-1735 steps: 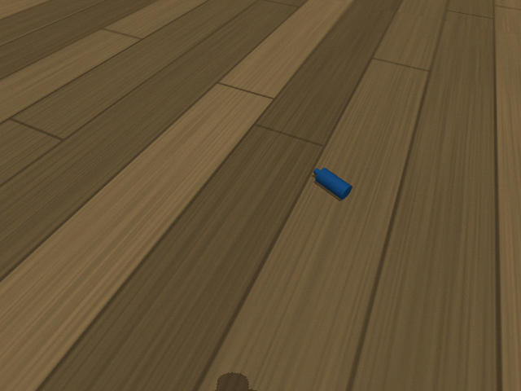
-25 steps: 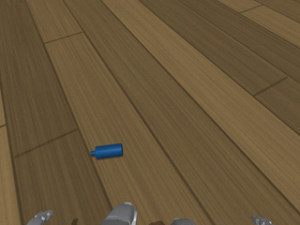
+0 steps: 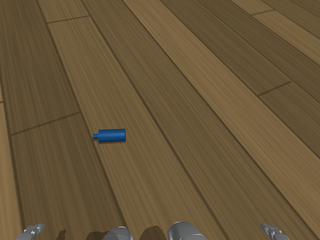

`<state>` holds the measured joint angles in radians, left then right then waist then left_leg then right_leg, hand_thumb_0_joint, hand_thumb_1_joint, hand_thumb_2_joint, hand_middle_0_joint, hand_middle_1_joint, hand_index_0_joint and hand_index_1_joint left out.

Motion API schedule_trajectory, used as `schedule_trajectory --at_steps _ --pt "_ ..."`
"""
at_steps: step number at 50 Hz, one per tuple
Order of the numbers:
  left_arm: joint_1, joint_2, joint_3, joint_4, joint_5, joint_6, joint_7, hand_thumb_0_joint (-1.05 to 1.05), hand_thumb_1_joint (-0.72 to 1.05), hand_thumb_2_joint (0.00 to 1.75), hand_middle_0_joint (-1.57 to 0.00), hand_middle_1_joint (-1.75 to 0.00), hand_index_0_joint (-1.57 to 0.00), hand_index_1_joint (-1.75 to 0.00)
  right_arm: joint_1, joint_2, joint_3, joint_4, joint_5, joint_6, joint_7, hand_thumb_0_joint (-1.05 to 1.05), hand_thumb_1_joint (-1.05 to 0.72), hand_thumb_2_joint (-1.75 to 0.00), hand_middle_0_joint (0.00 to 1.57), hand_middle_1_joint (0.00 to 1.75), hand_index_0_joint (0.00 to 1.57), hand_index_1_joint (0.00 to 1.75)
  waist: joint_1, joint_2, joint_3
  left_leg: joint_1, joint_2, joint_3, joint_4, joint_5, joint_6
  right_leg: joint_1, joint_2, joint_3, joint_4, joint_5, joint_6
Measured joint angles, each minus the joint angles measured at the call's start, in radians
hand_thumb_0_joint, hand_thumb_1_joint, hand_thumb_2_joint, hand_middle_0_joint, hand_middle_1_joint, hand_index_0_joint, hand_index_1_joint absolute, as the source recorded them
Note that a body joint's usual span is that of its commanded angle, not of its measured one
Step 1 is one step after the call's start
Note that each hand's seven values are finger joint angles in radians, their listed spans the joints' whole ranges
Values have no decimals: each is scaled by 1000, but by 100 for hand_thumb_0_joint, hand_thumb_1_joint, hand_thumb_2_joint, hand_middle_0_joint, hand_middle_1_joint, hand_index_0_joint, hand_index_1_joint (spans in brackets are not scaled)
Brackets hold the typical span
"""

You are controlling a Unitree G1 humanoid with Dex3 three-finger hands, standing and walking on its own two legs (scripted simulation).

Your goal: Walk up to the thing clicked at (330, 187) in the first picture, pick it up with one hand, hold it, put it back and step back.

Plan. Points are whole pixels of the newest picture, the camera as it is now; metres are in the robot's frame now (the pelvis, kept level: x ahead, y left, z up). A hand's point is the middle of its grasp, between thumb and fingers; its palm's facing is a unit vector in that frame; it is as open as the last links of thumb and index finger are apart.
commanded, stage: step back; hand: left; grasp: from above
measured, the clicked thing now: (109, 135) +0.76 +0.30 -0.72
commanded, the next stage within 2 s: stand in 1.96 s
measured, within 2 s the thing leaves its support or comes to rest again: neither
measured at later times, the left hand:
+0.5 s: hand out of the picture -0.06 +0.24 -0.15, palm faces +0.06 -0.91 -0.40, open 7.4 cm
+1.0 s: hand out of the picture -0.30 +0.19 -0.14, palm faces +0.04 -0.90 -0.43, open 7.4 cm
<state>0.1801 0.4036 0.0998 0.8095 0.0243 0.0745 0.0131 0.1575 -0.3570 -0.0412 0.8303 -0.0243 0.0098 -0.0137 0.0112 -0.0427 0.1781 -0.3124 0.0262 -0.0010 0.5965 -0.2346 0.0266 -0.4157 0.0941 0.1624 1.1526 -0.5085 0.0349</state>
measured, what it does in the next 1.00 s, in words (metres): walks backwards: right foot, then left foot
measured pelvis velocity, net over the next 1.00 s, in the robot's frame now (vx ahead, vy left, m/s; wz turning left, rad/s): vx -0.33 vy -0.09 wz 0.02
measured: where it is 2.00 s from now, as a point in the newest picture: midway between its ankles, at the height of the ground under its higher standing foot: outside the picture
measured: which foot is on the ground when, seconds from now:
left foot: down 0.00-0.16, up 0.18-0.44, down 0.46-0.84, up 0.86-1.00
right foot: up 0.00-0.12, down 0.14-0.48, up 0.50-0.78, down 0.80-1.00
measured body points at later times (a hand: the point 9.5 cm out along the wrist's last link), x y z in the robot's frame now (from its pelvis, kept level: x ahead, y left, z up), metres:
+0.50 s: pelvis -0.18 -0.04 -0.02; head -0.12 -0.03 +0.43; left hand -0.06 +0.28 -0.12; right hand -0.09 -0.35 -0.13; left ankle -0.18 +0.07 -0.73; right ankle -0.09 -0.16 -0.73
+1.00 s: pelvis -0.33 -0.09 +0.00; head -0.31 -0.11 +0.44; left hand -0.30 +0.23 -0.11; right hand -0.24 -0.41 -0.13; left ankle -0.30 +0.06 -0.67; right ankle -0.32 -0.20 -0.73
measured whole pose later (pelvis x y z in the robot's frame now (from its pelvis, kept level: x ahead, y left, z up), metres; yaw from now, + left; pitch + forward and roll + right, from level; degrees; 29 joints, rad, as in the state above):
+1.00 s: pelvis -0.33 -0.09 +0.00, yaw +1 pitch -3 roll +1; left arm 0.25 0.35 0.07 0.93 0.05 0.01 0.00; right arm 0.21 -0.42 -0.06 0.92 -0.02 0.04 0.00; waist 0.04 0.04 0.09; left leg -0.48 -0.07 -0.13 1.03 -0.39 -0.02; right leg -0.26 -0.01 0.01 0.65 -0.35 -0.02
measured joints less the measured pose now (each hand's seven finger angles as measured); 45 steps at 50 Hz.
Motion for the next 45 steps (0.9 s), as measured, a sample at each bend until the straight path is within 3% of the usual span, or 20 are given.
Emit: schedule_trajectory --at_steps 4,6,8,9,11,13,16,18,21,23,24,25,28,30,33,36,40,42,44,45 --pt "13 4 -1 18 2 -3 -10 1 91 90 -20 -30 -20 -29 -32 -16 -3 -35 -4 1 3 1 -90 -89 21 30 20 30 7 15 6 -63 27 13 34 28 -18 98 -58 -51 -231 7 -4" --pt "18 2 -3 29 2 -13 -17 1 91 90 -20 -30 -20 -29 -44 -29 -5 -43 -3 10 8 1 -90 -89 21 30 20 30 11 28 0 -103 40 15 61 39 -34 162 -78 -86 -397 63 -20" --pt "20 -16 -3 45 11 -25 -20 1 91 90 -20 -30 -20 -29 -58 -51 -11 -38 2 23 9 1 -90 -89 21 30 20 30 8 74 3 -142 66 -11 98 41 -41 190 -58 -119 -480 107 -27" --pt "24 -27 -7 47 15 -26 -24 1 91 90 -20 -30 -20 -29 -58 -55 -18 -29 6 30 5 1 -90 -89 21 30 20 30 1 90 2 -161 47 -49 129 -33 -35 180 -54 -133 -470 114 -29" --pt "42 -35 -17 41 20 -23 -30 1 91 90 -20 -30 -21 -29 -43 -51 -23 -7 12 44 -4 1 -91 -89 20 30 20 30 17 68 -17 -202 -38 -94 287 -192 -34 147 -81 -119 -451 126 -38" --pt "51 -47 -25 40 20 -21 -25 1 90 90 -21 -30 -21 -30 -18 -57 -22 6 21 45 -6 1 -91 -89 20 30 20 30 24 61 -31 -223 -106 -124 442 -211 -33 135 -103 -113 -472 157 -38" --pt "39 -56 -26 29 25 -18 -15 1 90 90 -21 -30 -21 -30 26 -64 -18 19 26 33 -8 1 -91 -89 20 30 20 30 15 62 -40 -192 -142 -122 527 -219 -38 111 -120 -130 -495 196 -37" --pt "19 -53 -26 10 26 -21 -7 1 90 90 -21 -30 -21 -30 50 -62 -15 29 24 34 -9 1 -91 -89 20 30 20 30 9 61 -37 -136 -135 -104 484 -246 -42 92 -127 -149 -496 214 -38" --pt "-21 -40 -28 -25 22 -26 3 1 90 90 -21 -30 -21 -30 71 -49 -11 43 16 35 -6 1 -91 -89 20 30 20 30 -1 49 -20 -29 -97 -56 294 -263 -37 53 -142 -180 -476 232 -35" --pt "-48 -27 -33 -45 14 -24 3 1 90 90 -21 -30 -21 -30 77 -41 -9 49 11 28 -2 1 -91 -89 20 30 20 30 -11 38 -10 53 -75 -29 102 -167 -23 16 -154 -198 -438 235 -29" --pt "-65 -16 -33 -47 10 -22 3 1 90 90 -21 -30 -21 -30 67 -26 -11 59 7 25 -1 1 -91 -89 20 30 20 30 -8 8 10 65 -91 -16 73 -133 -9 3 -173 -187 -417 236 -24" --pt "-76 -11 -32 -44 6 -17 4 1 90 90 -21 -30 -21 -30 59 -15 -9 64 2 27 4 1 -91 -89 20 30 20 30 -1 -12 22 61 -99 -3 76 -124 -1 -8 -169 -163 -396 210 -30" --pt "-83 -16 -31 -17 -1 2 10 1 90 90 -20 -30 -21 -30 50 -3 0 59 -6 23 16 1 -91 -89 20 30 20 30 -17 4 16 32 -65 -15 79 -97 6 -59 -66 -89 -168 -4 -40" --pt "-78 -14 -29 -5 -10 5 10 1 90 90 -20 -30 -21 -29 43 3 7 53 -7 19 11 1 -91 -89 21 30 20 30 -19 7 0 20 -46 -17 50 -61 2 -79 -14 -49 -14 -23 -45" --pt "-62 -15 -24 -1 -9 -1 6 1 90 90 -20 -30 -21 -29 22 0 7 36 -6 19 5 1 -90 -89 21 30 20 30 -12 14 -12 -10 -22 -12 24 -14 -2 -49 3 -36 49 -23 -32" --pt "-42 -13 -24 9 -4 -9 0 1 91 90 -20 -30 -21 -29 -11 -9 2 9 -8 18 6 1 -90 -89 21 30 20 30 -3 20 -12 -48 0 1 19 23 -9 30 -26 -51 -70 -25 -15" --pt "-7 -11 -30 48 2 -32 -12 1 91 90 -20 -30 -21 -29 -50 -32 -3 -14 -10 24 14 1 -90 -89 21 30 20 30 11 40 -26 -119 34 23 56 51 -29 182 -78 -107 -431 42 -34" --pt "4 -33 -27 82 15 -46 -14 1 91 90 -20 -30 -21 -29 -64 -52 -12 -6 -7 33 14 1 -90 -89 21 30 20 30 2 96 -18 -153 57 -21 112 -3 -23 198 -44 -138 -478 103 -41" --pt "35 -38 -32 97 25 -46 -20 1 91 90 -20 -30 -21 -29 -44 -47 -19 18 -5 46 7 1 -91 -89 20 30 20 30 16 84 -46 -185 -11 -84 218 -162 -27 170 -59 -131 -452 105 -56" --pt "49 -40 -33 103 25 -47 -20 1 90 90 -21 -30 -21 -30 -31 -47 -19 31 -1 50 6 1 -91 -89 20 30 20 30 25 73 -57 -198 -45 -107 291 -183 -29 163 -71 -123 -453 112 -61"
